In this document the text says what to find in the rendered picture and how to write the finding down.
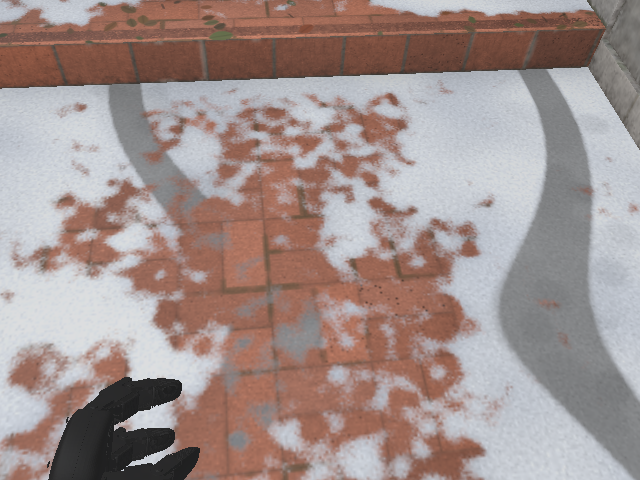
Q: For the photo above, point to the robot left hand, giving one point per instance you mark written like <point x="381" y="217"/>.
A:
<point x="90" y="449"/>

